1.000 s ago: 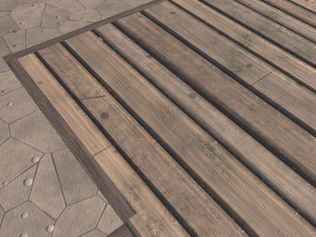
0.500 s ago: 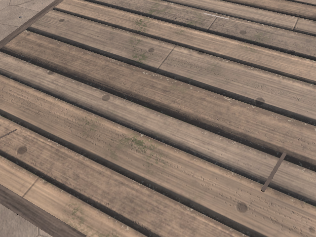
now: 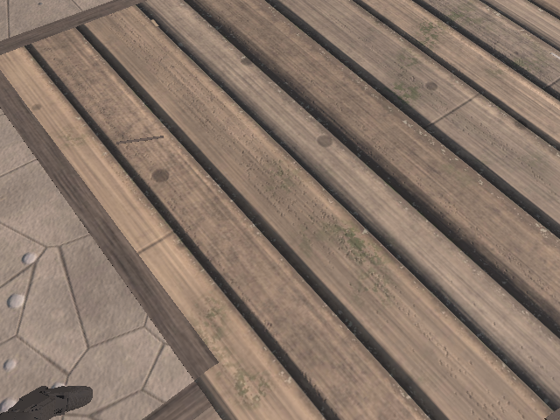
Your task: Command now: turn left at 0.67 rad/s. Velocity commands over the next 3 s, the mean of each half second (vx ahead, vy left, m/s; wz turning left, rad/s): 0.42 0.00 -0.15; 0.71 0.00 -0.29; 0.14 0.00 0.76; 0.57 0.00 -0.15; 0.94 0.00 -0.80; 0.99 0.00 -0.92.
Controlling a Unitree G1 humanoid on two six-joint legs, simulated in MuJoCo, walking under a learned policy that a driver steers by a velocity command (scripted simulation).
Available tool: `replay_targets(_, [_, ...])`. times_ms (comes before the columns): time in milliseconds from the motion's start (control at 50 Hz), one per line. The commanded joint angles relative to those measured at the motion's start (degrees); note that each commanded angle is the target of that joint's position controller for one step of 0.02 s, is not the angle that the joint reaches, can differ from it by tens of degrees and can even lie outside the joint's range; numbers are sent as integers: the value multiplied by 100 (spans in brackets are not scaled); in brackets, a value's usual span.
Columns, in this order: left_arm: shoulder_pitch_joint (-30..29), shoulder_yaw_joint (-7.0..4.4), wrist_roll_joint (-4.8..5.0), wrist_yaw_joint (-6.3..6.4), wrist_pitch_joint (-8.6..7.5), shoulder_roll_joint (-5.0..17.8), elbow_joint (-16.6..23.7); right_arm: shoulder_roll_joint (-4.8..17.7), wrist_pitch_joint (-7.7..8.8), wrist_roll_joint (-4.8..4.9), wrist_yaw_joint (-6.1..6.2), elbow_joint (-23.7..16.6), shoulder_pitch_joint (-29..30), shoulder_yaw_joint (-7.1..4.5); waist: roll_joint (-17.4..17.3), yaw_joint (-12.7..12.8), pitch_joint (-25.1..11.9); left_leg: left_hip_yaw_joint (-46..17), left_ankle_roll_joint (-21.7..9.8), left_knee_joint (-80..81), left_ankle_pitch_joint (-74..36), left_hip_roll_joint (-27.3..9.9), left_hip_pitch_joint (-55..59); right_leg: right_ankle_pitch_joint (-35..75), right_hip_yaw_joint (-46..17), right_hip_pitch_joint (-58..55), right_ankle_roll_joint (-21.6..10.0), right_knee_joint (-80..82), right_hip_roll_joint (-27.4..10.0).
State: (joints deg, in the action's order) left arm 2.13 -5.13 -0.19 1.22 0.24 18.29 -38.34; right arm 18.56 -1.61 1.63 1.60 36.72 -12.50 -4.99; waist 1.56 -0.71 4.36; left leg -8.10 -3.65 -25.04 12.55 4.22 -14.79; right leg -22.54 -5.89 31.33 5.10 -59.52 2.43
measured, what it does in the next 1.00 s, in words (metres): walks ahead, turning right: right foot, then left foot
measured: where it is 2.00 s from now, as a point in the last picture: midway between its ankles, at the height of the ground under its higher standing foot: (344, 251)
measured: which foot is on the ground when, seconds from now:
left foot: down 0.00-0.40, up 0.42-0.78, down 0.80-1.00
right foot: up 0.00-0.36, down 0.38-0.82, up 0.84-1.00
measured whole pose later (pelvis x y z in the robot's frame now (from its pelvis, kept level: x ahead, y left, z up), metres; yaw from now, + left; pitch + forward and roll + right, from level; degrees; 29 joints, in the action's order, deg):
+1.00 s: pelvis +0.54 -0.17 -0.01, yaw -15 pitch +1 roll +2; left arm 6.7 -0.5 -0.8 -0.5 -6.1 16.9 -40.1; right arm 17.5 5.4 0.7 -0.2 43.5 -19.1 -2.4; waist 1.0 -2.8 4.7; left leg -3.0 -4.3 -21.1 7.8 7.1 -13.7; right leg -23.3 -5.5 29.1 1.2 -69.4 1.8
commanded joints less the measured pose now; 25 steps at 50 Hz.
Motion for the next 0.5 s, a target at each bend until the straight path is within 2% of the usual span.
replay_targets(20, [-9,-68,27,14,-53,323,271,949,9,-38,113,-466,117,-249,-746,14,-1162,-1261,-878,158,-3327,-1330,1355,365,58,343,137,521,2])
replay_targets(100, [24,-57,40,-4,-30,344,232,801,-45,-149,109,-469,240,-130,-974,-59,-1058,-1239,-798,65,-2927,-1304,872,533,182,-135,135,918,-153])
replay_targets(120, [135,-23,56,-49,-47,320,184,639,-32,-161,89,-427,154,-57,-959,-126,-1193,-1230,-802,246,-1691,-1292,840,636,276,-290,82,1111,-255])
replay_targets(140, [114,19,94,-112,-90,275,179,561,1,-157,40,-348,-18,-5,-1030,-272,-1113,-1339,-821,544,183,-1274,753,724,390,-369,-1,1294,-324])
replay_targets(160, [-42,29,159,-161,-142,317,255,714,56,-164,-26,-312,-100,-17,-1245,-403,-780,-1621,-887,867,1671,-1360,603,712,463,-220,-113,1428,-351])
replay_targets(180, [-197,22,217,-189,-207,418,326,839,128,-200,-73,-284,-102,-26,-1369,-474,-394,-1861,-952,1107,2370,-1516,510,613,458,8,-247,1522,-407])
replay_targets(200, [-245,16,255,-212,-286,498,363,875,213,-231,-95,-247,-134,-26,-1351,-502,-137,-1947,-976,1211,2539,-1651,564,506,434,203,-387,1655,-459])
replay_targets(220, [-228,17,265,-236,-368,534,382,884,295,-224,-102,-204,-203,-30,-1280,-518,-34,-1936,-970,1249,2503,-1753,759,410,432,370,-508,1781,-502])
replay_targets(260, [-151,54,263,-296,-497,500,392,893,421,-164,-109,-115,-350,-42,-1148,-544,7,-1772,-952,1282,2278,-1900,1167,245,460,568,-711,1935,-578])
replay_targets(320, [84,126,315,-370,-559,400,372,886,515,-131,-157,-94,-333,-61,-945,-448,27,-1273,-878,1306,1855,-1947,1265,221,611,372,-966,2179,-610])
replay_targets(340, [267,118,-253,-487,-293,427,298,982,491,-586,-204,-5,-386,-82,-915,-246,-153,-751,-639,1330,2023,-1641,788,232,1027,-597,-1033,2550,-201])
replay_targets(360, [782,62,-265,-508,-207,470,145,934,493,-549,-210,-48,-115,-82,-794,104,-182,-286,-481,968,1667,-1419,160,508,1291,-1597,-1100,2727,14])
replay_targets(380, [1710,-39,-204,-481,-201,673,-162,790,516,-529,-183,-94,24,-28,-433,560,-470,235,-336,-147,384,-1136,-466,245,1173,-2800,-1187,2686,213])
replay_targets(400, [3128,-205,-192,-407,-251,1196,-490,500,546,-554,-166,-273,354,73,862,1242,-879,1040,-52,-2652,-674,-639,-1531,-1099,-573,-4033,-1528,3463,-708])
replay_targets(420, [3414,-251,-170,-409,-303,1644,-492,120,634,-514,-224,-718,727,185,2282,1107,-849,895,222,-3960,1582,241,-3497,-2637,-3882,-4657,-2067,4937,-1759])
replay_targets(440, [2795,-154,-139,-402,-276,1204,-339,286,682,-568,-249,-700,927,203,1175,908,-389,260,177,-4563,1225,-166,-4152,-2551,-4232,-4462,-2176,5031,-1904])
replay_targets(460, [2546,-147,-134,-363,-272,1113,-249,455,740,-546,-311,-629,1001,178,429,787,-285,218,186,-4601,710,-484,-4108,-1879,-3563,-4164,-2188,4741,-1802])
replay_targets(480, [2528,-143,-104,-338,-266,1068,-296,487,763,-551,-348,-517,840,184,-23,634,-232,270,238,-4357,473,-666,-3769,-1371,-2967,-3803,-2096,4722,-1545])
replay_targets(500, [2455,-114,-55,-287,-279,1018,-278,455,736,-588,-379,-494,713,203,12,463,-161,320,333,-4033,387,-747,-3511,-1086,-2708,-3442,-2049,4838,-1370])
Next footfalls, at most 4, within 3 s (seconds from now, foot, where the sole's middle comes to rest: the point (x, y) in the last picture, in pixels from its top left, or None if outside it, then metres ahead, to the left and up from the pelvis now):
0.38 right None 0.16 -0.17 -0.78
0.80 left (314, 326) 0.63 -0.11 -0.78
1.20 right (401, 260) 0.83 -0.36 -0.78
1.64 left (312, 295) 0.72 -0.11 -0.78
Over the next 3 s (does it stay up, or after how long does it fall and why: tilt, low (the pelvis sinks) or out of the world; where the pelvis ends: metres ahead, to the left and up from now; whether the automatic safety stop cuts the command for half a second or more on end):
stays up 1.67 -0.43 -0.04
